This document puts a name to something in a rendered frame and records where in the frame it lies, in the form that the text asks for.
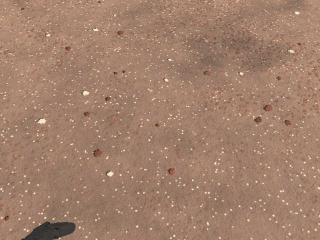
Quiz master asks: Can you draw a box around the left robot hand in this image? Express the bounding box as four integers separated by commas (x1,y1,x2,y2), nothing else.
21,221,76,240

